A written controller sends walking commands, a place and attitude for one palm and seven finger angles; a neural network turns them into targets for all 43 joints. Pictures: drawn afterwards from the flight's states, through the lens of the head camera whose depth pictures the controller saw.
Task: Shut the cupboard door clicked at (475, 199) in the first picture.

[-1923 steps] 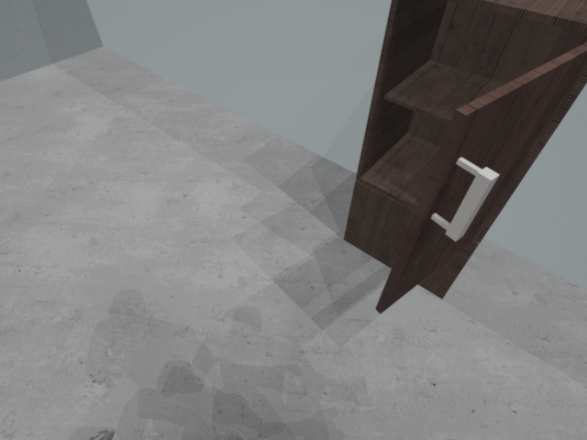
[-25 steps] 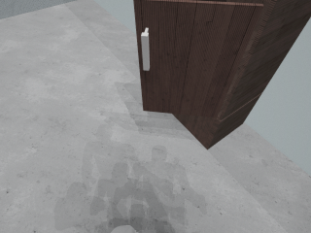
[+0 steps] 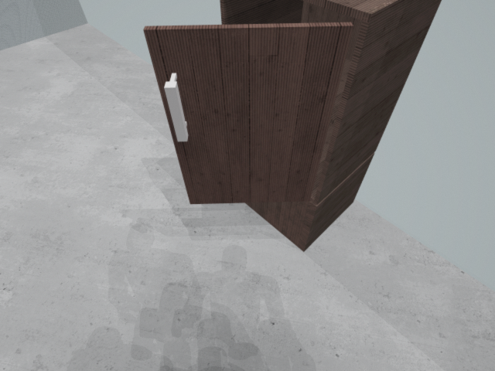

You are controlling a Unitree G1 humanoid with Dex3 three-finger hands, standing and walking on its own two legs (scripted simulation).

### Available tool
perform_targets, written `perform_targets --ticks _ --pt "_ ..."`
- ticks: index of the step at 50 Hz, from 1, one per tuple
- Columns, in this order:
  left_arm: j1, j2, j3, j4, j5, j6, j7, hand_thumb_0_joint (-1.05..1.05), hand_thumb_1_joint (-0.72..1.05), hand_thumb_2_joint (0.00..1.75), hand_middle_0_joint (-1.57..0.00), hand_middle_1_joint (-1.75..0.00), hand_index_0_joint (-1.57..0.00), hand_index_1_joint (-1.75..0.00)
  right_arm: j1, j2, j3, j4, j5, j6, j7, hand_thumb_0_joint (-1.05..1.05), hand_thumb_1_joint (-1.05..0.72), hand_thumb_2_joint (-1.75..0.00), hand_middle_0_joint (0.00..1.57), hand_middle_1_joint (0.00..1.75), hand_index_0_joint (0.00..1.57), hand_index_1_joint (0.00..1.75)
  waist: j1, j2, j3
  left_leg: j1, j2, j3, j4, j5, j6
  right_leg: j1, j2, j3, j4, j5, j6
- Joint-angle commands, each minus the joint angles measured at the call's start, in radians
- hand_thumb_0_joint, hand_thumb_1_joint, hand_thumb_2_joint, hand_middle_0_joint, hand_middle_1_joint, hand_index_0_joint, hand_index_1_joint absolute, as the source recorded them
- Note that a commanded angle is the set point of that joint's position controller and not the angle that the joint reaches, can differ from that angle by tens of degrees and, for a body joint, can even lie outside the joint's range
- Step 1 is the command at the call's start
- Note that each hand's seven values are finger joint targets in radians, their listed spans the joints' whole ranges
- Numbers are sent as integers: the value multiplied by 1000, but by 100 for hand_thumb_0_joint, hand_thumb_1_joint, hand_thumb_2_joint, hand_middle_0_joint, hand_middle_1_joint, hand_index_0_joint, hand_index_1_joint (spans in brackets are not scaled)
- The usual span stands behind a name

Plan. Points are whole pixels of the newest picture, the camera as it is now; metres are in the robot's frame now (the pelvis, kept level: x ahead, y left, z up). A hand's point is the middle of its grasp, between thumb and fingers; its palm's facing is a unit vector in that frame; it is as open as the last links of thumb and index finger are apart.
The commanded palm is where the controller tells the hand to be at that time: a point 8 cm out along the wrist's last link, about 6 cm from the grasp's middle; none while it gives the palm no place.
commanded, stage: take the last steps up to it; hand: left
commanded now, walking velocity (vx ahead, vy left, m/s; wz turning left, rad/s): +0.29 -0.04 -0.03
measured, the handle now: (178, 108) +0.66 +0.18 +0.05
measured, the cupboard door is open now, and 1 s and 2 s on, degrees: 47 47 47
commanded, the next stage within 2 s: come to a stop and stand still in 0.34 s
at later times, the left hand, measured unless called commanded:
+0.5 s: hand (158, 353) +0.19 +0.18 -0.17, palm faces +0.01 -0.99 -0.16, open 7.4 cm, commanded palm none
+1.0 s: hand (158, 304) +0.28 +0.20 -0.18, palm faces +0.03 -0.98 -0.19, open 7.4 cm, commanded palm none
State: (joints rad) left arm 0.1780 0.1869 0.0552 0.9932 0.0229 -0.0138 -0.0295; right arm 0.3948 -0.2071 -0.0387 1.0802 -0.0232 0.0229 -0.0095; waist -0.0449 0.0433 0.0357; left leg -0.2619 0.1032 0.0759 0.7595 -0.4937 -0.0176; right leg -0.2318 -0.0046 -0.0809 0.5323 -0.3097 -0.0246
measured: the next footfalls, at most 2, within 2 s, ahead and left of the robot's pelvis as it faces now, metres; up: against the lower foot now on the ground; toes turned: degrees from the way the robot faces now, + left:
left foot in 0.28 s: +0.23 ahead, +0.10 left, +0.00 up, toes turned +4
right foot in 0.58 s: +0.26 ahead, -0.14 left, +0.00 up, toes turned -4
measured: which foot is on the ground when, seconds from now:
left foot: up 0.00-0.26, down 0.28-1.00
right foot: down 0.00-0.28, up 0.30-0.56, down 0.58-0.86, up 0.88-1.00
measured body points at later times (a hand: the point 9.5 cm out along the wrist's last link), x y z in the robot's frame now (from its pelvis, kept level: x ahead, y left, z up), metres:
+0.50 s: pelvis +0.16 +0.01 +0.01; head +0.19 +0.02 +0.46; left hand +0.19 +0.23 -0.16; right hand +0.19 -0.23 -0.14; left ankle +0.18 +0.11 -0.73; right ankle +0.16 -0.12 -0.70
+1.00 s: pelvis +0.20 +0.01 +0.01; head +0.25 +0.05 +0.45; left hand +0.28 +0.26 -0.16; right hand +0.25 -0.23 -0.13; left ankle +0.19 +0.10 -0.73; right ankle +0.15 -0.13 -0.67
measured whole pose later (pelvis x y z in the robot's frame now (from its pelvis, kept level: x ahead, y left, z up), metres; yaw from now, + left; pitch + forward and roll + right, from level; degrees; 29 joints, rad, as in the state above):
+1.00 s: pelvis +0.20 +0.01 +0.01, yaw +0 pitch +1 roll -2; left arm 0.13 0.22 0.06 1.00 0.02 0.07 0.04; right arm 0.20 -0.15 -0.03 1.00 -0.02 0.02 -0.05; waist -0.01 -0.05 0.10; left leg -0.23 0.02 0.08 0.50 -0.29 0.05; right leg -0.38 0.01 0.02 0.95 -0.48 0.02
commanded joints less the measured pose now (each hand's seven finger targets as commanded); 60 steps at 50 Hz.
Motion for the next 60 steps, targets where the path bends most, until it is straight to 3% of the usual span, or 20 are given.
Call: perform_targets --ticks 1,4,9,12,13,14,15,17,20,26,29,32,37,39,41,43,44,47,56,60 --pt "160 142 29 24 -2 -18 40 0 90 90 -20 -30 -20 -30 -159 -76 -23 -124 -3 -50 5 0 -90 -90 20 30 20 30 85 -209 76 -443 18 -57 297 37 9 206 -310 376 -351 -44 -219" --pt "121 112 16 22 1 -38 39 0 90 90 -20 -30 -20 -30 -108 -25 -16 -99 -6 -43 18 0 -90 -90 20 30 20 30 31 -162 48 -315 8 -7 181 145 -5 128 -242 188 -333 193 -178" --pt "136 125 16 59 2 -46 38 0 90 90 -20 -30 -20 -30 -134 -10 -12 -115 1 -53 25 0 -90 -90 20 30 20 30 16 -143 71 -180 -26 35 -64 244 7 95 -222 140 -301 256 -153" --pt "141 102 14 71 -4 -37 40 0 90 90 -20 -30 -20 -30 -4 -59 -21 -65 -5 -72 15 0 -90 -90 20 30 20 30 -45 -46 9 125 -55 25 -239 355 19 0 -153 90 -68 290 -104" --pt "174 72 11 61 -9 -32 39 0 90 90 -20 -30 -20 -30 108 -132 -35 -40 -16 -80 3 0 -90 -90 20 30 20 30 -72 116 -76 293 86 -176 -307 411 80 -111 -63 38 151 148 -57" --pt "219 35 2 42 -17 -29 35 0 90 90 -20 -30 -20 -30 194 -224 -52 -24 -23 -76 -10 0 -90 -90 20 30 20 30 -78 297 -142 410 315 -469 -416 446 191 -265 43 -37 433 -263 -17" --pt "170 58 -2 28 -4 -22 39 0 90 90 -20 -30 -20 -30 173 -218 -47 -26 -16 -64 -20 0 -90 -90 20 30 20 30 -81 234 -130 322 351 -522 -495 305 222 -302 26 59 594 -313 -24" --pt "99 53 -1 13 -1 -21 29 0 90 90 -20 -30 -20 -30 28 -146 -32 -75 -8 -65 -23 0 -90 -90 20 30 20 30 -29 116 17 120 311 -431 -535 216 228 -362 -62 91 676 -176 -16" --pt "135 7 -3 27 3 -4 19 0 90 90 -20 -30 -20 -30 -55 -99 -15 -84 -10 -76 -24 0 -90 -90 20 30 20 30 27 73 -23 65 226 -200 -526 362 181 -242 -84 73 462 -110 10" --pt "198 6 -13 56 -1 13 39 0 90 90 -20 -30 -20 -30 -151 -80 -4 -74 8 -48 -29 0 -90 -90 20 30 20 30 89 13 -33 -55 112 -51 -385 464 112 88 -34 10 -36 192 47" --pt "138 148 -3 36 5 6 50 0 90 90 -20 -30 -20 -30 -95 -20 -2 -59 23 -25 -11 0 -90 -90 20 30 20 30 44 -120 -2 -48 -45 8 -289 176 11 33 -229 229 -151 444 -44" --pt "70 159 3 23 -2 9 58 0 90 90 -20 -30 -20 -30 -52 -25 -14 -33 19 5 -16 0 -90 -90 20 30 20 30 26 -274 -28 36 -57 16 -185 189 -2 9 -266 235 -144 656 -98" --pt "72 179 30 4 5 26 82 0 90 90 -20 -30 -20 -30 -91 -41 -25 -67 23 15 -25 0 -90 -90 20 30 20 30 70 -249 -100 -122 -77 -29 -27 -13 -19 226 -341 257 -54 1101 -185" --pt "28 178 36 -14 5 33 83 0 90 90 -20 -30 -20 -30 -82 -36 -24 -68 23 15 -24 0 -90 -90 20 30 20 30 53 -231 -123 -98 -72 -44 -133 55 -21 232 -318 225 -16 1027 -165" --pt "3 159 32 -28 -6 39 79 0 90 90 -20 -30 -20 -30 -54 -50 -24 -60 17 6 -21 0 -90 -90 20 30 20 30 31 -166 -154 74 -33 -39 -341 445 -12 131 -237 152 45 779 -80" --pt "11 73 13 -65 -8 53 76 0 90 90 -20 -30 -20 -30 -81 -145 -39 -90 2 -3 -22 0 -90 -90 20 30 20 30 40 190 -118 129 233 -247 -399 1030 133 -59 -38 14 206 -45 36" --pt "-33 88 13 -67 -5 73 81 0 90 90 -20 -30 -20 -30 -82 -144 -40 -87 -4 -4 -34 0 -90 -90 20 30 20 30 10 215 -68 91 253 -285 -418 1109 187 -116 5 90 388 -278 41" --pt "0 82 17 -52 -4 69 70 0 90 90 -20 -30 -20 -30 -125 -114 -25 -112 -7 -13 -52 0 -90 -90 20 30 20 30 43 84 -44 182 211 -212 -348 1142 212 -236 2 147 510 -209 37" --pt "-7 66 -2 -49 -8 61 52 0 90 90 -20 -30 -20 -30 -86 -142 -38 -83 -4 -13 -44 0 -90 -90 20 30 20 30 3 126 -97 234 198 -207 -378 892 190 -88 -12 80 176 -142 41" --pt "102 90 1 0 -3 42 55 0 90 90 -20 -30 -20 -30 -129 -116 -35 -76 14 -15 -32 0 -90 -90 20 30 20 30 52 27 -78 60 96 -159 -335 550 94 152 -37 92 -176 174 18"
